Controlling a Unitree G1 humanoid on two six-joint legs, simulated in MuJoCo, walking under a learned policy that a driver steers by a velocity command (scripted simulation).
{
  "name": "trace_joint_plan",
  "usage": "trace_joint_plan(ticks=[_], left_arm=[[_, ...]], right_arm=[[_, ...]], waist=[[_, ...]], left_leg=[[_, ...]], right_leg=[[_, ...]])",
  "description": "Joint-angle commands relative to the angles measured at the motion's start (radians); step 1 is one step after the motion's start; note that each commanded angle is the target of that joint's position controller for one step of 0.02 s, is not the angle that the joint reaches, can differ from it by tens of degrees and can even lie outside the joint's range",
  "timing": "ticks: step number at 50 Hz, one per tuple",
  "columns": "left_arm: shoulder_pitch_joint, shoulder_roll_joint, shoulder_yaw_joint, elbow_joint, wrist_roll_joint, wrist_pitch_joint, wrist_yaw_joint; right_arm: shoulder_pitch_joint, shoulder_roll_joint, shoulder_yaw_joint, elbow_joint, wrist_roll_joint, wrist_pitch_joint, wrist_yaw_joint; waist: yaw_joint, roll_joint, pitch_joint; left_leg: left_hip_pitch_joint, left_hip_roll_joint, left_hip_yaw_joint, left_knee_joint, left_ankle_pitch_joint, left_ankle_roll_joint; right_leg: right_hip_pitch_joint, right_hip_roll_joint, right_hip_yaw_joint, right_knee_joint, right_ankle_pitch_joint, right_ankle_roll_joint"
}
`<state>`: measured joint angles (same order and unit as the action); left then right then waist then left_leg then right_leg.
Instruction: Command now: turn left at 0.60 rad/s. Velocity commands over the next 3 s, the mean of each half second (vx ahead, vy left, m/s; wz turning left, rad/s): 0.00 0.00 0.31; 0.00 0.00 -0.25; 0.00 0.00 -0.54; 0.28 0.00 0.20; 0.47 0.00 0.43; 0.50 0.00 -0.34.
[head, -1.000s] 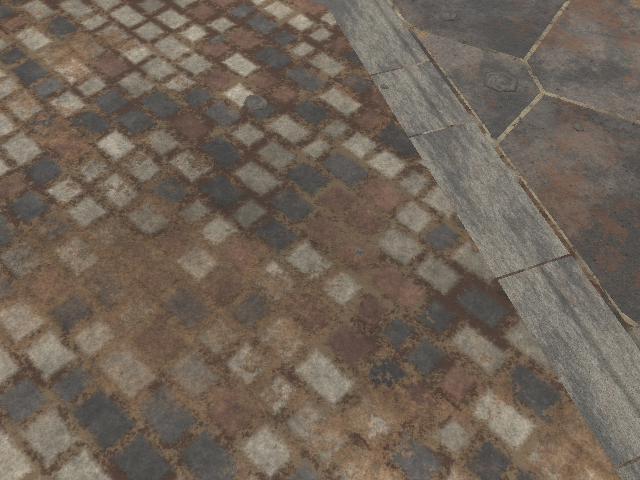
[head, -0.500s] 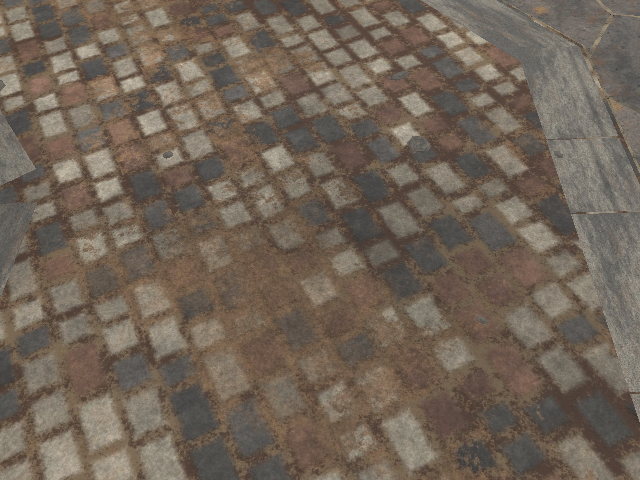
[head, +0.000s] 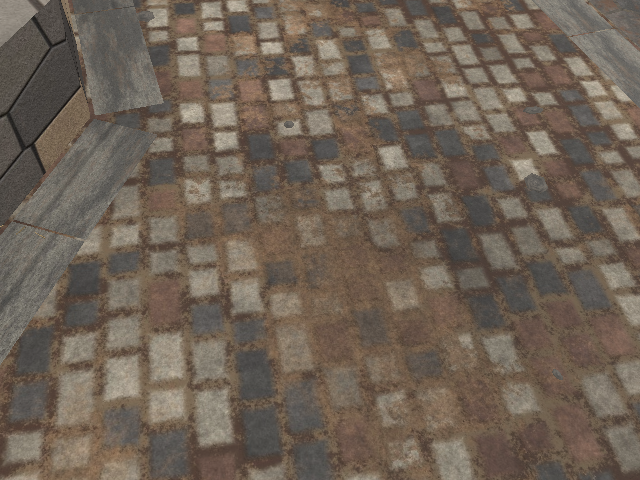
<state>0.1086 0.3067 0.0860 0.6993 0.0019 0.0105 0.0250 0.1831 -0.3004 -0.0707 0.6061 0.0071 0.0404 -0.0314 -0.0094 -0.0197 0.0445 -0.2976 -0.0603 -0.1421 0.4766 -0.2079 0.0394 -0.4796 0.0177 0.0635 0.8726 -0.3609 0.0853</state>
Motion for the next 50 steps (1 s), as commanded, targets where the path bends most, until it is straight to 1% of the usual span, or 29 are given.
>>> trace_joint_plan(ticks=[1, 4, 6, 7, 8, 9, 10, 12, 13, 15, 18, 20, 22, 23, 24, 25, 26, 27, 32, 36, 40, 43, 44, 45, 46, 47, 48, 49, 50], left_arm=[[-0.035, 0.072, 0.015, -0.08, -0.007, -0.022, -0.01], [0.001, 0.081, 0.019, -0.076, -0.013, -0.033, -0.022], [0.059, 0.071, 0.02, -0.056, -0.007, -0.042, -0.03], [0.069, 0.098, 0.026, -0.058, 0.007, -0.044, -0.027], [0.049, 0.163, 0.032, -0.08, 0.026, -0.039, -0.021], [0.042, 0.169, 0.032, -0.071, 0.05, -0.041, -0.027], [0.017, 0.139, 0.024, -0.087, 0.037, -0.047, -0.027], [-0.036, 0.097, 0.01, -0.089, 0.009, -0.047, -0.019], [-0.046, 0.08, 0.002, -0.085, -0.001, -0.046, -0.016], [-0.032, 0.054, -0.011, -0.072, 0.003, -0.039, -0.011], [-0.001, 0.074, -0.006, -0.055, 0.004, -0.025, -0.01], [0.038, 0.105, 0.001, -0.042, -0.002, -0.014, -0.011], [0.044, 0.094, -0.008, -0.029, -0.017, -0.012, -0.013], [0.083, 0.082, -0.014, -0.016, -0.015, -0.022, -0.016], [0.093, 0.063, -0.023, -0.018, 0.008, -0.038, -0.024], [0.118, 0.019, -0.033, -0.019, 0.019, -0.049, -0.029], [0.058, 0.048, -0.033, -0.014, 0.03, -0.05, -0.028], [0.03, 0.055, -0.029, -0.011, 0.026, -0.048, -0.028], [0.021, 0.071, -0.024, -0.003, -0.005, -0.027, -0.018], [0.035, 0.077, -0.013, -0.02, -0.016, -0.015, -0.013], [0.058, 0.066, -0.005, -0.041, -0.018, 0.0, -0.028], [0.118, 0.059, -0.003, -0.032, -0.022, 0.005, -0.046], [0.143, 0.076, 0.004, -0.026, -0.018, 0.004, -0.049], [0.155, 0.15, 0.026, -0.04, -0.01, 0.001, -0.043], [0.179, 0.273, 0.049, -0.063, 0.006, -0.01, -0.043], [0.211, 0.218, 0.026, -0.071, 0.031, -0.03, -0.046], [0.162, 0.19, 0.018, -0.08, 0.028, -0.042, -0.043], [0.12, 0.183, 0.019, -0.089, 0.007, -0.042, -0.034], [0.086, 0.174, 0.016, -0.095, -0.011, -0.034, -0.023]], right_arm=[[-0.027, -0.185, -0.055, -0.071, 0.001, -0.006, 0.001], [-0.05, -0.179, -0.053, -0.072, 0.008, 0.0, 0.008], [-0.077, -0.155, -0.043, -0.073, 0.021, 0.004, 0.004], [-0.039, -0.122, -0.033, -0.065, 0.015, 0.003, 0.0], [0.031, -0.065, -0.016, -0.06, -0.011, -0.002, 0.002], [-0.006, -0.13, -0.04, -0.076, -0.002, -0.011, -0.005], [0.003, -0.199, -0.062, -0.054, -0.005, -0.014, -0.011], [0.024, -0.17, -0.066, -0.008, 0.001, 0.001, -0.014], [0.027, -0.143, -0.059, -0.002, -0.001, 0.008, -0.014], [0.014, -0.082, -0.038, 0.0, 0.005, 0.008, -0.008], [-0.036, -0.026, -0.008, -0.011, -0.001, 0.001, 0.0], [-0.028, -0.048, -0.013, 0.001, 0.008, -0.003, 0.003], [0.032, -0.052, -0.014, 0.037, 0.003, -0.007, 0.006], [0.035, -0.079, -0.016, 0.037, -0.008, -0.009, 0.005], [0.049, -0.135, -0.023, 0.028, -0.016, -0.009, -0.003], [0.019, -0.145, -0.026, 0.053, -0.023, -0.009, 0.001], [-0.012, -0.077, -0.012, 0.033, -0.021, -0.015, 0.012], [-0.01, -0.049, -0.002, 0.043, -0.03, -0.02, 0.015], [0.032, -0.089, -0.012, 0.066, -0.025, -0.038, -0.002], [0.048, -0.129, -0.032, 0.059, -0.017, -0.026, -0.02], [-0.017, -0.121, -0.033, 0.028, -0.013, -0.031, -0.03], [-0.08, -0.141, -0.042, 0.021, 0.01, -0.025, -0.032], [-0.065, -0.127, -0.04, 0.03, 0.016, -0.02, -0.032], [-0.001, -0.092, -0.035, 0.039, 0.003, -0.02, -0.029], [-0.078, -0.044, -0.014, -0.03, -0.026, -0.02, -0.035], [-0.09, -0.067, -0.019, -0.024, -0.017, -0.024, -0.037], [-0.069, -0.089, -0.025, -0.01, -0.004, -0.023, -0.033], [-0.054, -0.101, -0.032, 0.013, -0.006, -0.022, -0.033], [-0.06, -0.109, -0.037, 0.019, -0.013, -0.023, -0.036]], waist=[[-0.012, 0.186, -0.125], [-0.003, 0.197, -0.136], [0.037, 0.184, -0.151], [0.025, 0.127, -0.162], [-0.031, -0.119, -0.176], [-0.015, -0.262, -0.111], [-0.005, -0.167, -0.09], [-0.025, -0.097, -0.067], [-0.021, -0.098, -0.058], [-0.013, -0.115, -0.067], [0.025, -0.166, -0.1], [0.043, -0.175, -0.108], [0.007, -0.146, -0.098], [0.014, -0.111, -0.105], [0.031, -0.008, -0.139], [0.087, 0.174, -0.144], [0.041, 0.138, -0.118], [0.031, 0.113, -0.092], [0.009, 0.103, -0.008], [0.004, 0.159, -0.009], [0.007, 0.181, -0.025], [0.041, 0.139, -0.067], [0.047, 0.113, -0.077], [0.023, -0.07, -0.089], [0.04, -0.332, -0.074], [0.07, -0.213, -0.149], [0.042, -0.134, -0.125], [0.025, -0.052, -0.11], [0.019, -0.026, -0.101]], left_leg=[[0.122, 0.233, -0.295, -0.091, 0.244, 0.191], [0.137, 0.226, -0.357, -0.059, 0.285, 0.178], [0.104, 0.182, -0.338, -0.009, 0.26, 0.126], [0.04, 0.138, -0.299, 0.044, 0.122, 0.071], [-0.078, 0.007, -0.15, 0.245, -0.21, 0.003], [-0.202, -0.066, -0.053, 0.412, -0.464, -0.05], [-0.21, -0.026, -0.072, 0.589, -0.439, -0.08], [-0.224, -0.019, -0.071, 0.682, -0.331, -0.113], [-0.23, -0.017, -0.075, 0.69, -0.288, -0.127], [-0.181, -0.005, -0.026, 0.583, -0.249, -0.145], [-0.066, 0.054, 0.07, 0.292, -0.261, -0.151], [-0.001, 0.048, 0.104, 0.141, -0.213, -0.145], [0.127, 0.039, 0.123, -0.128, 0.013, -0.11], [0.213, 0.072, 0.07, -0.165, 0.115, -0.081], [0.3, 0.17, -0.026, -0.117, 0.329, -0.045], [0.199, 0.186, -0.037, -0.058, 0.231, 0.019], [0.139, 0.164, -0.035, -0.079, 0.102, 0.035], [0.11, 0.152, -0.031, -0.092, 0.031, 0.02], [0.104, 0.128, 0.008, -0.081, 0.002, -0.01], [0.108, 0.247, -0.066, -0.113, 0.046, 0.082], [0.104, 0.38, -0.111, -0.083, 0.29, 0.18], [0.087, 0.341, -0.001, 0.012, 0.362, 0.128], [0.059, 0.293, 0.055, 0.088, 0.283, 0.083], [-0.04, 0.19, 0.165, 0.298, 0.064, -0.002], [-0.315, 0.002, 0.189, 0.546, -0.435, -0.095], [-0.326, 0.018, 0.038, 0.725, -0.516, -0.094], [-0.344, 0.04, 0.022, 0.784, -0.445, -0.087], [-0.35, 0.059, 0.027, 0.771, -0.36, -0.088], [-0.362, 0.075, 0.023, 0.729, -0.286, -0.094]], right_leg=[[0.026, 0.019, 0.01, -0.114, -0.023, -0.008], [0.095, 0.026, 0.009, -0.239, -0.016, -0.025], [0.232, 0.016, -0.015, -0.462, 0.165, -0.052], [0.331, -0.069, 0.047, -0.512, 0.274, -0.084], [0.416, -0.276, 0.255, -0.537, 0.488, -0.171], [0.318, -0.403, 0.444, -0.574, 0.539, -0.354], [0.292, -0.401, 0.42, -0.582, 0.482, -0.389], [0.292, -0.289, 0.267, -0.558, 0.391, -0.312], [0.302, -0.27, 0.237, -0.549, 0.412, -0.303], [0.314, -0.217, 0.154, -0.545, 0.442, -0.292], [0.356, -0.197, 0.117, -0.52, 0.459, -0.287], [0.367, -0.211, 0.144, -0.5, 0.467, -0.297], [0.326, -0.198, 0.136, -0.475, 0.467, -0.264], [0.277, -0.188, 0.134, -0.475, 0.433, -0.215], [0.217, -0.149, 0.082, -0.423, 0.357, -0.155], [0.255, -0.066, -0.016, -0.446, 0.17, -0.095], [0.294, -0.055, -0.03, -0.424, 0.156, -0.057], [0.293, -0.051, -0.033, -0.421, 0.167, -0.051], [0.188, -0.042, -0.012, -0.38, 0.217, -0.078], [0.09, -0.019, -0.034, -0.227, 0.145, -0.067], [0.016, -0.049, -0.056, -0.006, -0.172, -0.079], [0.135, -0.038, -0.11, -0.186, 0.0, -0.102], [0.208, -0.016, -0.101, -0.3, 0.126, -0.12], [0.304, -0.097, 0.097, -0.434, 0.391, -0.169], [0.377, -0.35, 0.546, -0.558, 0.585, -0.377], [0.413, -0.39, 0.59, -0.569, 0.578, -0.457], [0.394, -0.358, 0.485, -0.538, 0.564, -0.425], [0.386, -0.299, 0.4, -0.523, 0.503, -0.369], [0.387, -0.269, 0.36, -0.517, 0.477, -0.331]])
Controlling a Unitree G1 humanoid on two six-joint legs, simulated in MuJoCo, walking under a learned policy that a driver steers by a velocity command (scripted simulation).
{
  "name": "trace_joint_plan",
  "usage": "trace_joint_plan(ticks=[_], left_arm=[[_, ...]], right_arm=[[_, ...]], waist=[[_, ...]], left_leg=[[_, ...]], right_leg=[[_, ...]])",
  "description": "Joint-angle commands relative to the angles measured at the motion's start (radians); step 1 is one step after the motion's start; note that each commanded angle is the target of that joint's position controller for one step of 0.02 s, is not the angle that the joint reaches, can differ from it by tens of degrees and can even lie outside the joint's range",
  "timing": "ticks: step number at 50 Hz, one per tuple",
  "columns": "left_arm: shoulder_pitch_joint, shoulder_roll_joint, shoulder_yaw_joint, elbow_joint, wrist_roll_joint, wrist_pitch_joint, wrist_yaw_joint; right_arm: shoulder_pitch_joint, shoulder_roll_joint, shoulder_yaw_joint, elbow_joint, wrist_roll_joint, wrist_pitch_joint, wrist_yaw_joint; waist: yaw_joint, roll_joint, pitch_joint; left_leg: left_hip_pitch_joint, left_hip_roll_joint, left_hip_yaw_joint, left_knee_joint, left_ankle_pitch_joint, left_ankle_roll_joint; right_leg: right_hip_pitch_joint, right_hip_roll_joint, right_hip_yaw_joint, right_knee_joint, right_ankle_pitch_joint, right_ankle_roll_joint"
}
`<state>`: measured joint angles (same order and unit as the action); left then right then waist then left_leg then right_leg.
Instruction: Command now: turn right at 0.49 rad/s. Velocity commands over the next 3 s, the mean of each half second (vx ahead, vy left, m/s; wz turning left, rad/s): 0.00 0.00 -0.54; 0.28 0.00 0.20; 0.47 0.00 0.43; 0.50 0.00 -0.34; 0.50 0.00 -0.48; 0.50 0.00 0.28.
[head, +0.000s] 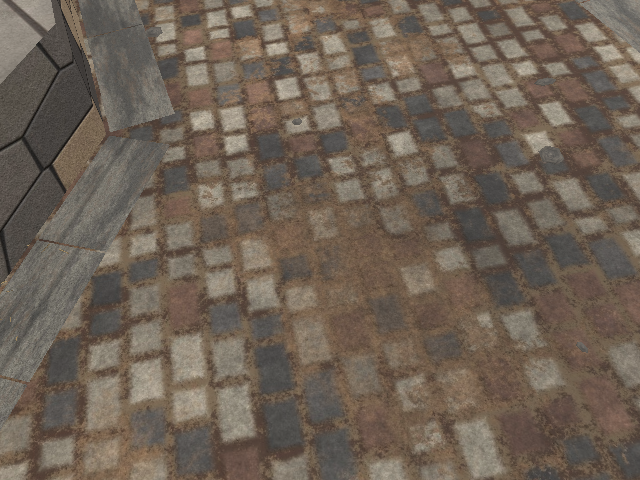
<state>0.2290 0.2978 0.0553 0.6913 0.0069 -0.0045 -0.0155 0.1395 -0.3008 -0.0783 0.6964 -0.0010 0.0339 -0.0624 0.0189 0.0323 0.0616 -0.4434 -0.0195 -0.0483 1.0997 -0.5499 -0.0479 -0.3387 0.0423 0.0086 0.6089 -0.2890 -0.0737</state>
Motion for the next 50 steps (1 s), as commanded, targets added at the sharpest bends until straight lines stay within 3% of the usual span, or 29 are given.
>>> trace_joint_plan(ticks=[1, 6, 11, 14, 18, 20, 21, 22, 23, 24, 25, 27, 28, 30, 33, 35, 37, 38, 39, 40, 41, 42, 43, 44, 46, 50], left_arm=[[-0.039, 0.172, 0.039, -0.091, -0.02, -0.012, 0.026], [-0.009, 0.167, 0.041, -0.104, -0.02, 0.011, 0.048], [-0.03, 0.182, 0.052, -0.123, -0.015, 0.029, 0.055], [-0.047, 0.188, 0.058, -0.133, -0.014, 0.037, 0.049], [-0.073, 0.187, 0.062, -0.145, -0.024, 0.048, 0.044], [-0.105, 0.179, 0.06, -0.153, -0.041, 0.056, 0.047], [-0.084, 0.154, 0.053, -0.153, -0.042, 0.056, 0.049], [-0.005, 0.099, 0.039, -0.141, -0.025, 0.055, 0.043], [-0.028, 0.16, 0.061, -0.164, -0.031, 0.045, 0.047], [-0.006, 0.217, 0.078, -0.142, -0.012, 0.038, 0.049], [0.002, 0.216, 0.081, -0.115, -0.012, 0.04, 0.05], [0.025, 0.128, 0.055, -0.082, -0.001, 0.052, 0.053], [0.021, 0.076, 0.035, -0.079, 0.002, 0.05, 0.045], [-0.079, 0.077, 0.024, -0.113, -0.005, 0.031, 0.033], [-0.147, 0.072, 0.018, -0.129, -0.02, -0.009, 0.029], [-0.107, 0.083, 0.024, -0.107, -0.029, -0.034, 0.023], [-0.023, 0.08, 0.031, -0.062, -0.032, -0.055, 0.02], [0.045, 0.102, 0.039, -0.045, -0.028, -0.062, 0.026], [0.18, 0.132, 0.046, -0.023, -0.02, -0.063, 0.037], [0.234, 0.243, 0.075, -0.001, -0.001, -0.061, 0.031], [0.191, 0.204, 0.069, -0.005, 0.007, -0.071, 0.028], [0.142, 0.131, 0.047, -0.011, 0.003, -0.08, 0.033], [0.117, 0.102, 0.039, -0.016, -0.003, -0.086, 0.034], [0.107, 0.094, 0.037, -0.008, -0.007, -0.087, 0.034], [0.107, 0.083, 0.034, -0.004, 0.0, -0.09, 0.032], [0.09, 0.107, 0.036, 0.01, -0.001, -0.091, 0.028]], right_arm=[[-0.017, -0.102, -0.03, -0.068, -0.005, -0.018, -0.004], [-0.027, -0.065, -0.018, -0.063, 0.006, -0.024, 0.005], [-0.05, -0.073, -0.017, -0.06, 0.01, -0.038, 0.015], [-0.046, -0.082, -0.02, -0.057, 0.014, -0.053, 0.027], [-0.013, -0.092, -0.025, -0.048, 0.02, -0.074, 0.047], [0.045, -0.093, -0.031, -0.025, 0.018, -0.082, 0.053], [0.064, -0.127, -0.042, -0.019, 0.01, -0.081, 0.05], [0.042, -0.186, -0.049, -0.038, -0.005, -0.071, 0.044], [0.023, -0.214, -0.051, -0.044, -0.046, -0.07, 0.051], [-0.016, -0.162, -0.037, -0.063, -0.038, -0.074, 0.052], [-0.052, -0.112, -0.021, -0.067, -0.022, -0.074, 0.05], [-0.048, -0.058, 0.006, -0.053, 0.004, -0.076, 0.05], [-0.025, -0.03, 0.022, -0.034, 0.004, -0.076, 0.051], [0.035, -0.106, 0.003, -0.019, 0.013, -0.061, 0.046], [0.108, -0.169, -0.012, -0.013, 0.015, -0.046, 0.034], [0.129, -0.182, -0.016, -0.009, 0.026, -0.042, 0.036], [0.102, -0.163, -0.01, -0.019, 0.036, -0.039, 0.033], [0.083, -0.123, 0.0, -0.031, 0.032, -0.047, 0.033], [0.041, -0.04, 0.024, -0.053, 0.021, -0.06, 0.04], [0.01, -0.008, 0.032, -0.109, 0.037, -0.077, 0.04], [-0.001, -0.085, 0.012, -0.114, 0.04, -0.088, 0.04], [0.027, -0.111, -0.001, -0.094, 0.047, -0.09, 0.049], [0.065, -0.101, -0.004, -0.067, 0.044, -0.085, 0.055], [0.063, -0.094, -0.004, -0.064, 0.039, -0.084, 0.06], [0.041, -0.06, 0.005, -0.069, 0.033, -0.087, 0.075], [-0.029, -0.027, 0.023, -0.112, 0.027, -0.089, 0.099]], waist=[[-0.015, -0.094, -0.13], [0.001, -0.128, -0.143], [0.011, -0.175, -0.114], [0.014, -0.189, -0.117], [0.003, -0.197, -0.14], [-0.038, -0.18, -0.146], [-0.034, -0.132, -0.159], [0.021, 0.095, -0.173], [0.016, 0.238, -0.097], [0.023, 0.146, -0.09], [0.031, 0.095, -0.08], [0.023, 0.074, -0.091], [0.019, 0.086, -0.093], [-0.041, 0.163, -0.041], [-0.079, 0.159, -0.029], [-0.062, 0.151, -0.027], [-0.002, 0.113, -0.027], [0.033, 0.085, -0.071], [0.094, -0.007, -0.145], [0.104, -0.243, -0.124], [0.091, -0.202, -0.031], [0.06, -0.187, 0.025], [0.043, -0.186, 0.035], [0.039, -0.175, 0.052], [0.042, -0.14, 0.053], [0.047, -0.121, 0.063]], left_leg=[[-0.17, 0.033, -0.065, 0.088, 0.107, -0.017], [-0.14, -0.001, -0.053, -0.09, 0.187, -0.052], [-0.057, -0.014, -0.069, -0.276, 0.19, -0.056], [0.006, -0.026, -0.071, -0.356, 0.177, -0.044], [0.092, -0.038, -0.068, -0.511, 0.193, -0.017], [0.216, -0.032, -0.043, -0.723, 0.347, 0.008], [0.322, 0.053, -0.095, -0.78, 0.429, 0.039], [0.409, 0.263, -0.294, -0.805, 0.54, 0.126], [0.306, 0.384, -0.474, -0.825, 0.65, 0.282], [0.267, 0.396, -0.447, -0.818, 0.629, 0.324], [0.249, 0.328, -0.357, -0.803, 0.594, 0.29], [0.281, 0.237, -0.274, -0.8, 0.458, 0.246], [0.281, 0.198, -0.251, -0.834, 0.308, 0.234], [0.318, 0.176, -0.282, -0.891, 0.141, 0.245], [0.316, 0.184, -0.325, -0.889, 0.129, 0.255], [0.288, 0.185, -0.357, -0.883, 0.102, 0.263], [0.195, 0.144, -0.356, -0.855, 0.118, 0.24], [0.083, 0.112, -0.328, -0.796, 0.143, 0.197], [-0.088, 0.044, -0.246, -0.597, 0.08, 0.134], [-0.284, -0.049, -0.068, -0.386, 0.014, 0.084], [-0.351, 0.031, -0.089, -0.205, -0.013, 0.073], [-0.402, 0.052, -0.104, -0.121, 0.055, 0.077], [-0.422, 0.06, -0.101, -0.074, 0.117, 0.074], [-0.462, 0.072, -0.099, -0.043, 0.18, 0.07], [-0.443, 0.085, -0.074, -0.009, 0.291, 0.058], [-0.35, 0.104, -0.004, -0.169, 0.458, 0.017]], right_leg=[[0.22, -0.259, 0.376, -0.256, 0.425, -0.153], [0.26, -0.213, 0.362, -0.272, 0.359, -0.151], [0.192, -0.193, 0.435, -0.288, 0.167, -0.149], [0.167, -0.188, 0.486, -0.276, 0.18, -0.151], [0.191, -0.178, 0.554, -0.234, 0.297, -0.136], [0.153, -0.134, 0.543, -0.188, 0.284, -0.093], [0.076, -0.087, 0.501, -0.127, 0.153, -0.045], [-0.045, 0.036, 0.338, 0.089, -0.175, 0.017], [-0.199, 0.128, 0.206, 0.291, -0.373, 0.071], [-0.19, 0.062, 0.213, 0.461, -0.334, 0.106], [-0.178, 0.058, 0.213, 0.518, -0.27, 0.124], [-0.175, 0.046, 0.218, 0.532, -0.166, 0.158], [-0.148, 0.018, 0.188, 0.443, -0.12, 0.165], [-0.178, -0.012, 0.04, 0.295, -0.117, 0.176], [-0.075, -0.002, 0.007, 0.064, -0.2, 0.159], [0.024, 0.011, 0.001, -0.099, -0.155, 0.123], [0.217, 0.007, -0.006, -0.336, 0.084, 0.077], [0.393, -0.056, 0.031, -0.332, 0.127, 0.054], [0.605, -0.198, 0.149, -0.306, 0.065, 0.018], [0.583, -0.386, 0.445, -0.382, -0.215, -0.097], [0.489, -0.457, 0.534, -0.436, -0.316, -0.162], [0.475, -0.413, 0.472, -0.448, -0.319, -0.143], [0.486, -0.368, 0.39, -0.455, -0.25, -0.112], [0.495, -0.353, 0.324, -0.46, -0.136, -0.099], [0.44, -0.307, 0.181, -0.465, 0.093, -0.081], [0.324, -0.266, 0.0, -0.49, 0.261, -0.087]])
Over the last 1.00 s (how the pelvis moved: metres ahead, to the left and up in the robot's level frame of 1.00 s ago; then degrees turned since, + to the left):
-0.02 -0.04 -0.01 -3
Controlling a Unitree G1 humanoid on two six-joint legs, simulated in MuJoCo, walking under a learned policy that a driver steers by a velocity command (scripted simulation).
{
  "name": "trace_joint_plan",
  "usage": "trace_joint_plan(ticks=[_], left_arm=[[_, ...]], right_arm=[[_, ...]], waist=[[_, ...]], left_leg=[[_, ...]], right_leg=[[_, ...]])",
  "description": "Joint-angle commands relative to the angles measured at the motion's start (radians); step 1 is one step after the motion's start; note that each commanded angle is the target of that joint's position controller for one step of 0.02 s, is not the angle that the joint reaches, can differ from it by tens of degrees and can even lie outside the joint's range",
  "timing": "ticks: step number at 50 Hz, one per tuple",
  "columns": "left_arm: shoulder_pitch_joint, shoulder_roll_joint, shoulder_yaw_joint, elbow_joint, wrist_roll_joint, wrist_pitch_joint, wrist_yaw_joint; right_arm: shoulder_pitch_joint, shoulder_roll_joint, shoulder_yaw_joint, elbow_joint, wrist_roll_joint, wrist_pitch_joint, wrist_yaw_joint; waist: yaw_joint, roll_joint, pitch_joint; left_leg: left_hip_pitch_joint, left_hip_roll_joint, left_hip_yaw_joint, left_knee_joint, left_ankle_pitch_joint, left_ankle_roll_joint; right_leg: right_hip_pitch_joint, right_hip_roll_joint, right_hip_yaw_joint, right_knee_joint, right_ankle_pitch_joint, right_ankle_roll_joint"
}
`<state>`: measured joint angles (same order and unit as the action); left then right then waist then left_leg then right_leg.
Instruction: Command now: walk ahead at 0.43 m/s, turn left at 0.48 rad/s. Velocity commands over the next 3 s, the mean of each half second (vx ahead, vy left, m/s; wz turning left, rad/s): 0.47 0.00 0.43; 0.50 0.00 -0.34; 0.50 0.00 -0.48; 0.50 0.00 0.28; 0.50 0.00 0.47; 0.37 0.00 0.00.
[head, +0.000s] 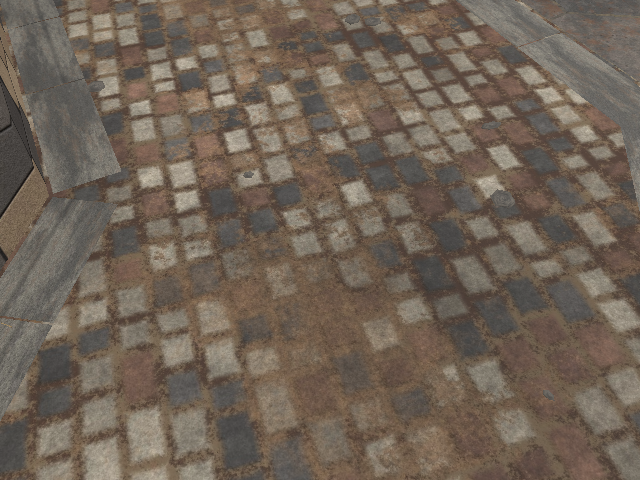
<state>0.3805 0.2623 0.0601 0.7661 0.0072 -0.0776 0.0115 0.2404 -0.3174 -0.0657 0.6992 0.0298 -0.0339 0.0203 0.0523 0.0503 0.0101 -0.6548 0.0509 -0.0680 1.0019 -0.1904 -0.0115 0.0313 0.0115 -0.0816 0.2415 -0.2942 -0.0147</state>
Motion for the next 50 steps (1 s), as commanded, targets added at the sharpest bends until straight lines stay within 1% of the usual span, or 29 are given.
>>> trace_joint_plan(ticks=[1, 5, 7, 8, 9, 10, 11, 12, 13, 14, 15, 16, 17, 19, 22, 27, 30, 33, 36, 38, 39, 40, 41, 42, 43, 44, 45, 47, 50], left_arm=[[-0.061, 0.154, 0.034, -0.059, -0.004, -0.018, 0.002], [-0.008, 0.202, 0.044, -0.015, -0.024, -0.01, 0.001], [-0.008, 0.226, 0.048, -0.006, -0.027, 0.0, 0.002], [-0.009, 0.244, 0.053, -0.006, -0.028, 0.007, 0.005], [-0.014, 0.254, 0.054, -0.008, -0.027, 0.016, 0.009], [-0.013, 0.246, 0.048, -0.017, -0.029, 0.017, 0.014], [0.023, 0.175, 0.022, -0.043, 0.0, 0.008, 0.015], [0.118, 0.065, -0.017, -0.1, 0.009, -0.019, -0.001], [-0.037, 0.192, 0.009, -0.112, -0.029, -0.047, -0.01], [-0.113, 0.205, 0.013, -0.148, -0.057, -0.058, -0.014], [-0.122, 0.186, 0.005, -0.144, -0.041, -0.065, -0.005], [-0.112, 0.182, 0.009, -0.135, -0.018, -0.063, 0.0], [-0.087, 0.185, 0.012, -0.126, -0.01, -0.051, -0.001], [-0.031, 0.159, 0.005, -0.09, -0.005, -0.025, -0.006], [-0.098, 0.132, -0.003, -0.102, 0.0, -0.004, -0.002], [-0.258, 0.095, -0.019, -0.132, -0.018, -0.02, -0.022], [-0.328, 0.093, -0.022, -0.16, -0.032, -0.026, -0.043], [-0.376, 0.091, -0.024, -0.194, -0.031, -0.029, -0.068], [-0.319, 0.113, -0.014, -0.204, -0.023, -0.025, -0.081], [-0.096, 0.19, 0.029, -0.163, -0.022, -0.018, -0.068], [0.063, 0.264, 0.052, -0.145, -0.022, -0.008, -0.054], [0.076, 0.325, 0.064, -0.142, -0.029, -0.012, -0.056], [0.11, 0.21, 0.04, -0.146, -0.031, -0.007, -0.049], [0.053, 0.191, 0.033, -0.154, -0.022, -0.003, -0.041], [-0.006, 0.192, 0.033, -0.168, -0.019, 0.0, -0.037], [-0.054, 0.181, 0.029, -0.18, -0.017, 0.002, -0.037], [-0.081, 0.172, 0.023, -0.191, -0.006, 0.002, -0.033], [-0.111, 0.168, 0.023, -0.19, -0.013, 0.003, -0.027], [-0.105, 0.2, 0.033, -0.17, -0.022, 0.008, -0.01]], right_arm=[[-0.16, -0.002, 0.017, -0.129, -0.005, -0.024, 0.023], [-0.249, -0.003, 0.025, -0.177, -0.002, -0.027, 0.049], [-0.236, -0.038, 0.011, -0.189, -0.001, -0.024, 0.054], [-0.189, -0.066, -0.004, -0.184, -0.004, -0.019, 0.053], [-0.069, -0.109, -0.027, -0.159, -0.001, -0.012, 0.048], [0.093, -0.16, -0.059, -0.121, 0.004, -0.002, 0.033], [0.22, -0.227, -0.08, -0.095, 0.01, 0.015, 0.009], [0.17, -0.308, -0.079, -0.124, 0.0, 0.0, 0.01], [0.181, -0.208, -0.058, -0.135, -0.005, -0.013, 0.015], [0.138, -0.174, -0.046, -0.117, -0.012, -0.025, 0.015], [0.074, -0.159, -0.04, -0.123, -0.01, -0.031, 0.015], [0.014, -0.142, -0.036, -0.134, -0.019, -0.034, 0.013], [-0.022, -0.123, -0.028, -0.147, -0.035, -0.035, 0.01], [-0.044, -0.091, -0.017, -0.128, -0.034, -0.046, 0.005], [-0.004, -0.099, -0.012, -0.073, -0.03, -0.062, 0.0], [0.045, -0.119, -0.007, -0.019, -0.032, -0.064, -0.01], [0.088, -0.138, -0.011, 0.021, -0.029, -0.06, -0.01], [0.115, -0.142, -0.015, 0.052, -0.027, -0.041, -0.014], [0.091, -0.164, -0.021, 0.051, -0.027, -0.02, -0.027], [0.064, -0.173, -0.02, 0.035, -0.031, -0.004, -0.041], [0.08, -0.139, -0.003, 0.008, -0.052, -0.012, -0.05], [0.212, -0.018, 0.035, -0.016, -0.065, -0.039, -0.027], [0.123, -0.112, 0.022, -0.011, -0.038, -0.071, -0.009], [0.018, -0.144, 0.014, -0.053, -0.001, -0.091, 0.003], [-0.034, -0.128, 0.022, -0.071, -0.009, -0.103, 0.001], [-0.055, -0.124, 0.017, -0.076, -0.029, -0.106, -0.004], [-0.037, -0.123, 0.014, -0.079, -0.038, -0.099, -0.005], [0.006, -0.106, 0.017, -0.069, -0.047, -0.081, -0.009], [-0.054, -0.066, 0.033, -0.086, -0.052, -0.064, -0.018]], waist=[[0.022, -0.135, 0.124], [0.034, -0.119, 0.143], [-0.003, -0.139, 0.096], [-0.04, -0.162, 0.042], [-0.112, -0.168, -0.04], [-0.2, -0.142, -0.13], [-0.222, 0.019, -0.225], [-0.097, 0.217, -0.395], [-0.191, 0.07, -0.386], [-0.169, 0.048, -0.21], [-0.119, -0.049, -0.117], [-0.075, -0.056, -0.071], [-0.039, -0.028, -0.059], [-0.014, -0.005, -0.061], [-0.038, 0.004, -0.004], [-0.117, -0.001, 0.045], [-0.15, -0.015, 0.078], [-0.159, -0.025, 0.088], [-0.106, 0.011, 0.016], [0.023, 0.013, -0.136], [0.081, -0.082, -0.262], [-0.014, -0.338, -0.375], [0.06, -0.223, -0.402], [0.068, -0.167, -0.248], [0.04, -0.053, -0.16], [0.005, -0.003, -0.085], [-0.031, -0.031, -0.07], [-0.066, -0.071, -0.049], [-0.058, -0.092, -0.007]], left_leg=[[-0.101, 0.034, 0.038, -0.14, 0.14, -0.018], [-0.007, 0.014, 0.106, -0.319, 0.155, 0.035], [0.072, -0.035, 0.146, -0.355, 0.096, 0.083], [0.153, -0.075, 0.172, -0.354, 0.053, 0.108], [0.314, -0.119, 0.19, -0.367, 0.038, 0.138], [0.574, -0.144, 0.169, -0.4, 0.07, 0.177], [0.879, 0.015, -0.09, -0.408, 0.044, 0.23], [1.098, 0.275, -0.73, -0.585, -0.263, 0.427], [1.054, 0.27, -0.774, -0.711, -0.352, 0.389], [0.916, 0.242, -0.627, -0.734, -0.291, 0.341], [0.752, 0.197, -0.51, -0.734, -0.16, 0.315], [0.625, 0.154, -0.419, -0.737, -0.029, 0.301], [0.543, 0.123, -0.363, -0.759, 0.048, 0.296], [0.463, 0.117, -0.27, -0.793, 0.185, 0.307], [0.41, 0.094, -0.143, -0.829, 0.277, 0.29], [0.464, 0.072, -0.026, -0.86, 0.202, 0.218], [0.584, 0.126, -0.017, -0.858, 0.201, 0.215], [0.739, 0.175, -0.002, -0.801, 0.32, 0.21], [0.808, 0.178, 0.041, -0.654, 0.735, 0.175], [0.734, 0.127, 0.104, -0.333, 0.987, 0.129], [0.5, 0.089, 0.131, -0.033, 0.695, 0.091], [0.059, -0.139, 0.074, 0.31, -0.272, 0.018], [-0.06, -0.114, -0.072, 0.395, -0.346, 0.026], [-0.13, -0.06, -0.071, 0.377, -0.261, 0.036], [-0.118, -0.022, -0.054, 0.304, -0.199, 0.04], [-0.086, 0.002, -0.041, 0.221, -0.167, 0.029], [-0.026, 0.018, -0.043, 0.184, -0.145, 0.016], [0.015, 0.029, -0.025, 0.098, -0.136, -0.023], [0.053, 0.014, 0.016, -0.093, -0.029, -0.074]], right_leg=[[-0.072, -0.229, 0.056, -0.126, 0.282, -0.141], [-0.041, -0.267, -0.011, -0.114, 0.385, -0.127], [0.02, -0.282, -0.05, -0.016, 0.706, -0.107], [0.046, -0.282, -0.071, 0.084, 0.909, -0.094], [0.03, -0.27, -0.093, 0.253, 1.04, -0.077], [-0.096, -0.24, -0.112, 0.474, 1.007, -0.047], [-0.365, -0.179, -0.096, 0.799, 0.423, -0.007], [-0.691, 0.021, 0.066, 1.121, -0.32, 0.034], [-0.771, -0.011, 0.217, 1.183, -0.259, 0.021], [-0.83, -0.047, 0.191, 1.141, -0.155, 0.005], [-0.788, -0.094, 0.184, 1.059, -0.072, 0.0], [-0.725, -0.12, 0.183, 0.987, -0.027, 0.007], [-0.664, -0.14, 0.191, 0.965, 0.005, 0.011], [-0.613, -0.157, 0.157, 0.919, 0.043, 0.041], [-0.654, -0.166, 0.13, 0.795, 0.174, 0.075], [-0.646, -0.131, 0.099, 0.473, 0.484, 0.048], [-0.696, -0.109, 0.107, 0.377, 0.478, 0.021], [-0.776, -0.081, 0.11, 0.326, 0.358, -0.016], [-0.665, -0.015, 0.044, 0.312, 0.201, -0.065], [-0.335, 0.056, 0.006, 0.276, 0.218, -0.123], [-0.011, -0.102, 0.232, 0.29, 0.299, -0.192], [0.349, -0.337, 0.78, 0.215, 0.12, -0.388], [0.401, -0.332, 0.873, 0.115, 0.013, -0.365], [0.295, -0.306, 0.723, 0.089, 0.049, -0.32], [0.155, -0.269, 0.63, 0.075, 0.147, -0.299], [0.031, -0.234, 0.559, 0.054, 0.271, -0.29], [-0.052, -0.211, 0.519, 0.03, 0.35, -0.293], [-0.142, -0.181, 0.464, -0.003, 0.419, -0.302], [-0.277, -0.13, 0.368, -0.022, 0.443, -0.281]])
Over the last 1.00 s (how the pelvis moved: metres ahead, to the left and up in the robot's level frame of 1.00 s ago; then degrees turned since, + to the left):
0.09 0.00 0.01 -7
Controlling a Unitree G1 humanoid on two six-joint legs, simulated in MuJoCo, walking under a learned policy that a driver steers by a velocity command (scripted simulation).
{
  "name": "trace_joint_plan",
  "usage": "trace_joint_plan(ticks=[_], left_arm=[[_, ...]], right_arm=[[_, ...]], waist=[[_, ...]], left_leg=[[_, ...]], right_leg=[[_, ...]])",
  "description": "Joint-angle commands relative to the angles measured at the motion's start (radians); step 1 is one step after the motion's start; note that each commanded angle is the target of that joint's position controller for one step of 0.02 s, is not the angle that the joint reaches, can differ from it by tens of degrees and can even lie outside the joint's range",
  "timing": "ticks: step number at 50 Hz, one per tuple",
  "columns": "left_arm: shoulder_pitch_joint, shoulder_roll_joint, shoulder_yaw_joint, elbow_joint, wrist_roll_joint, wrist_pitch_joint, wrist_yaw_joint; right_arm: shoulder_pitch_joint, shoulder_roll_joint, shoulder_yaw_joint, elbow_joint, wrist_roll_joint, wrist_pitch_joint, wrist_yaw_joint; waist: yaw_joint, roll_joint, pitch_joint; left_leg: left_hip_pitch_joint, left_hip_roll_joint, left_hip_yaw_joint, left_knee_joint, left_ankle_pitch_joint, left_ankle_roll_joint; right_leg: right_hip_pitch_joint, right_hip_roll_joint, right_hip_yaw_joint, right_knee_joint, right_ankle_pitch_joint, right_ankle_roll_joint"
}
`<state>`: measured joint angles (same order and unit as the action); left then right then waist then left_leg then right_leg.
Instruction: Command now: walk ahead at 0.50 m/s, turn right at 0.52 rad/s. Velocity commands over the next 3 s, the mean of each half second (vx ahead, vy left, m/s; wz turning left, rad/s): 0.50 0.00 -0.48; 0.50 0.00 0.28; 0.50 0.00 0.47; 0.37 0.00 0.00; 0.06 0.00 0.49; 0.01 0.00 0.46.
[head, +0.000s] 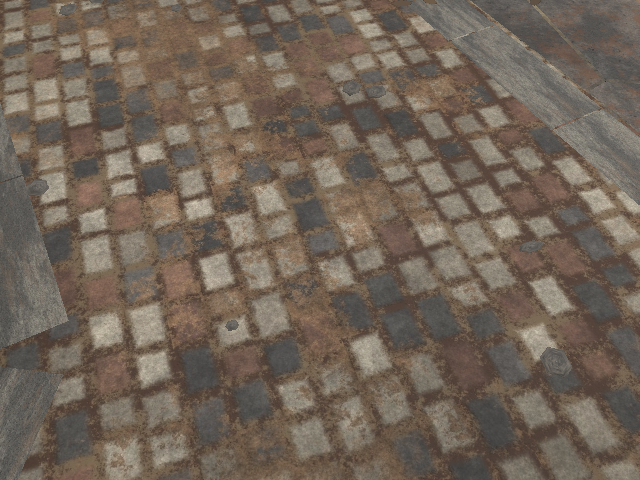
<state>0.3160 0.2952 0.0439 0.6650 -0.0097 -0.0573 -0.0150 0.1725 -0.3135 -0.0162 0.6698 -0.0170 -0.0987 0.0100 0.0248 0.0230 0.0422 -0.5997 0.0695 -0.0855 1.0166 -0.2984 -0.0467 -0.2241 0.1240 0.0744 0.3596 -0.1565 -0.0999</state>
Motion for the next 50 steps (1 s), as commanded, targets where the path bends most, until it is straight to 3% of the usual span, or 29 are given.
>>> trace_joint_plan(ticks=[1, 3, 6, 9, 11, 12, 13, 14, 15, 16, 17, 18, 20, 25, 28, 30, 32, 34, 35, 36, 37, 38, 39, 40, 41, 42, 44, 46, 50], left_arm=[[-0.034, 0.175, 0.052, -0.061, -0.008, -0.009, 0.022], [-0.005, 0.182, 0.055, -0.044, -0.012, 0.001, 0.029], [0.043, 0.184, 0.059, -0.018, -0.021, 0.012, 0.031], [0.033, 0.173, 0.06, -0.014, -0.019, 0.018, 0.034], [0.016, 0.133, 0.048, -0.02, -0.012, 0.021, 0.03], [0.024, 0.068, 0.025, -0.036, 0.001, 0.018, 0.024], [0.171, -0.004, 0.001, -0.061, -0.018, 0.009, 0.021], [0.172, 0.093, 0.016, -0.047, -0.036, 0.007, 0.026], [0.065, 0.161, 0.036, -0.05, -0.032, 0.013, 0.028], [0.0, 0.159, 0.039, -0.061, -0.017, 0.018, 0.031], [-0.037, 0.141, 0.037, -0.071, -0.004, 0.016, 0.029], [-0.037, 0.118, 0.036, -0.075, -0.008, 0.016, 0.023], [-0.025, 0.079, 0.027, -0.067, -0.014, 0.018, 0.016], [-0.146, 0.03, 0.001, -0.098, 0.009, 0.001, 0.005], [-0.253, 0.019, -0.007, -0.116, 0.003, -0.021, -0.008], [-0.306, 0.032, -0.003, -0.13, -0.005, -0.03, -0.016], [-0.326, 0.053, 0.006, -0.14, -0.01, -0.039, -0.023], [-0.267, 0.082, 0.022, -0.125, -0.01, -0.046, -0.021], [-0.173, 0.114, 0.041, -0.095, -0.004, -0.046, -0.013], [-0.033, 0.162, 0.062, -0.07, 0.011, -0.044, -0.001], [0.099, 0.255, 0.084, -0.06, 0.035, -0.033, 0.012], [0.126, 0.219, 0.076, -0.043, 0.029, -0.023, 0.007], [0.074, 0.151, 0.056, -0.038, 0.015, -0.022, 0.005], [0.017, 0.111, 0.044, -0.037, 0.008, -0.023, 0.004], [-0.04, 0.077, 0.033, -0.031, 0.009, -0.027, 0.0], [-0.081, 0.054, 0.028, -0.025, 0.015, -0.033, -0.003], [-0.12, 0.056, 0.036, -0.009, 0.02, -0.049, -0.002], [-0.124, 0.075, 0.046, 0.012, 0.022, -0.061, 0.002], [-0.105, 0.116, 0.061, 0.047, 0.018, -0.057, 0.015]], right_arm=[[-0.028, -0.058, -0.011, -0.064, -0.005, 0.0, -0.007], [-0.106, -0.044, -0.006, -0.076, 0.0, -0.006, -0.002], [-0.164, -0.07, -0.018, -0.092, 0.018, -0.016, 0.005], [-0.136, -0.114, -0.044, -0.087, 0.026, -0.026, 0.006], [-0.008, -0.143, -0.068, -0.059, 0.02, -0.033, -0.002], [0.121, -0.189, -0.083, -0.052, 0.003, -0.036, -0.01], [0.204, -0.271, -0.104, -0.023, -0.007, -0.02, -0.01], [0.211, -0.205, -0.097, -0.018, 0.017, -0.013, -0.002], [0.167, -0.138, -0.08, -0.031, 0.02, -0.01, -0.005], [0.127, -0.113, -0.069, -0.029, 0.012, -0.006, -0.004], [0.105, -0.088, -0.06, -0.018, 0.006, -0.004, -0.002], [0.095, -0.074, -0.055, -0.008, 0.0, -0.006, -0.002], [0.099, -0.062, -0.054, 0.013, 0.006, -0.013, 0.0], [0.122, -0.118, -0.067, 0.064, 0.029, -0.01, 0.002], [0.162, -0.143, -0.069, 0.091, 0.042, 0.005, 0.0], [0.209, -0.157, -0.072, 0.113, 0.046, 0.016, -0.002], [0.228, -0.165, -0.074, 0.126, 0.05, 0.026, -0.006], [0.217, -0.175, -0.078, 0.131, 0.052, 0.036, -0.011], [0.216, -0.161, -0.072, 0.13, 0.048, 0.037, -0.013], [0.204, -0.118, -0.056, 0.116, 0.036, 0.032, -0.011], [0.261, -0.013, -0.024, 0.078, 0.023, 0.02, -0.011], [0.299, -0.033, -0.025, 0.076, 0.047, 0.01, -0.013], [0.24, -0.119, -0.053, 0.075, 0.066, 0.014, -0.014], [0.186, -0.12, -0.057, 0.064, 0.066, 0.019, -0.014], [0.16, -0.106, -0.058, 0.062, 0.055, 0.028, -0.015], [0.159, -0.092, -0.062, 0.064, 0.047, 0.04, -0.015], [0.169, -0.046, -0.057, 0.065, 0.048, 0.061, -0.012], [0.138, -0.033, -0.056, 0.044, 0.043, 0.072, -0.011], [0.035, -0.012, -0.046, 0.005, 0.039, 0.066, 0.011]], waist=[[-0.015, -0.073, -0.034], [0.021, -0.092, -0.039], [0.042, -0.111, -0.051], [0.01, -0.143, -0.054], [-0.062, -0.143, -0.105], [-0.116, -0.049, -0.231], [-0.061, 0.252, -0.355], [-0.08, 0.238, -0.319], [-0.108, 0.127, -0.188], [-0.102, 0.061, -0.114], [-0.089, 0.051, -0.059], [-0.067, 0.08, -0.039], [-0.049, 0.099, -0.034], [-0.059, 0.051, -0.012], [-0.094, 0.048, 0.005], [-0.11, 0.053, 0.006], [-0.098, 0.066, 0.005], [-0.043, 0.075, -0.021], [0.006, 0.063, -0.078], [0.077, 0.036, -0.187], [0.097, -0.18, -0.355], [0.089, -0.295, -0.416], [0.084, -0.199, -0.259], [0.062, -0.172, -0.163], [0.033, -0.142, -0.098], [0.003, -0.152, -0.057], [-0.031, -0.145, -0.027], [-0.041, -0.113, -0.007], [-0.014, -0.084, 0.014]], left_leg=[[0.03, -0.017, 0.039, -0.197, 0.166, -0.044], [0.107, -0.055, 0.047, -0.352, 0.322, -0.046], [0.158, -0.081, 0.016, -0.464, 0.374, -0.031], [0.2, -0.071, -0.017, -0.518, 0.279, 0.012], [0.392, -0.051, -0.003, -0.573, 0.242, 0.065], [0.617, 0.1, -0.141, -0.567, 0.164, 0.127], [0.933, 0.33, -0.577, -0.637, -0.019, 0.294], [0.912, 0.366, -0.752, -0.711, -0.293, 0.307], [0.798, 0.313, -0.602, -0.731, -0.3, 0.26], [0.682, 0.262, -0.459, -0.737, -0.163, 0.23], [0.594, 0.217, -0.359, -0.755, -0.038, 0.226], [0.536, 0.184, -0.287, -0.778, 0.04, 0.221], [0.493, 0.153, -0.198, -0.814, 0.129, 0.234], [0.49, 0.153, -0.099, -0.863, 0.308, 0.274], [0.464, 0.119, -0.051, -0.85, 0.341, 0.254], [0.482, 0.134, -0.07, -0.828, 0.341, 0.247], [0.515, 0.156, -0.108, -0.794, 0.327, 0.229], [0.517, 0.159, -0.118, -0.725, 0.369, 0.201], [0.486, 0.117, -0.09, -0.62, 0.457, 0.177], [0.375, 0.063, -0.05, -0.416, 0.39, 0.141], [0.045, -0.064, 0.042, -0.051, 0.028, 0.07], [-0.105, -0.088, -0.019, 0.147, -0.294, 0.056], [-0.174, -0.035, -0.047, 0.227, -0.232, 0.057], [-0.179, 0.0, -0.023, 0.225, -0.153, 0.059], [-0.152, 0.025, -0.013, 0.193, -0.091, 0.052], [-0.108, 0.049, -0.019, 0.159, -0.044, 0.048], [-0.046, 0.062, -0.011, 0.138, 0.013, 0.034], [-0.069, 0.067, -0.018, 0.088, 0.072, 0.023], [-0.06, 0.061, 0.01, -0.148, 0.268, 0.029]], right_leg=[[-0.051, -0.215, 0.183, -0.134, 0.273, -0.172], [-0.082, -0.184, 0.166, -0.114, 0.204, -0.132], [-0.031, -0.21, 0.242, -0.07, 0.1, -0.102], [0.054, -0.252, 0.339, 0.014, 0.052, -0.073], [0.032, -0.203, 0.324, 0.148, 0.081, -0.031], [-0.058, -0.143, 0.251, 0.4, -0.026, 0.004], [-0.391, -0.002, 0.108, 0.733, -0.43, 0.072], [-0.542, -0.081, 0.108, 0.89, -0.424, 0.088], [-0.572, -0.119, 0.103, 0.936, -0.327, 0.094], [-0.543, -0.147, 0.071, 0.92, -0.252, 0.099], [-0.522, -0.168, 0.07, 0.875, -0.205, 0.1], [-0.48, -0.188, 0.068, 0.84, -0.175, 0.098], [-0.437, -0.193, 0.045, 0.777, -0.16, 0.098], [-0.444, -0.217, -0.009, 0.492, -0.012, 0.112], [-0.352, -0.185, -0.047, 0.301, 0.106, 0.122], [-0.308, -0.161, -0.053, 0.232, 0.135, 0.124], [-0.268, -0.15, -0.04, 0.172, 0.115, 0.108], [-0.141, -0.138, -0.046, 0.106, 0.099, 0.079], [0.019, -0.127, -0.06, 0.077, 0.095, 0.055], [0.252, -0.215, 0.009, 0.104, 0.104, 0.011], [0.617, -0.476, 0.333, 0.111, 0.056, -0.098], [0.621, -0.565, 0.604, -0.01, -0.128, -0.175], [0.497, -0.525, 0.503, -0.045, -0.214, -0.143], [0.384, -0.481, 0.374, -0.071, -0.193, -0.116], [0.275, -0.438, 0.282, -0.11, -0.127, -0.102], [0.19, -0.406, 0.203, -0.146, -0.057, -0.09], [0.095, -0.392, 0.099, -0.201, 0.057, -0.092], [0.081, -0.397, 0.023, -0.227, 0.145, -0.101], [0.108, -0.376, -0.12, -0.238, 0.207, -0.085]])
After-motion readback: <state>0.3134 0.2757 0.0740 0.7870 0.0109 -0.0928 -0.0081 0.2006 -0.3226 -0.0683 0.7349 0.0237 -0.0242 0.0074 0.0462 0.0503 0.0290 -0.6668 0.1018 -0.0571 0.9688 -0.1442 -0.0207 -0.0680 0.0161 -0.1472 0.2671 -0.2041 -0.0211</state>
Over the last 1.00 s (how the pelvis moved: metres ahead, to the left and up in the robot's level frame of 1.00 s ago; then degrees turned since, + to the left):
0.58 0.08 0.00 0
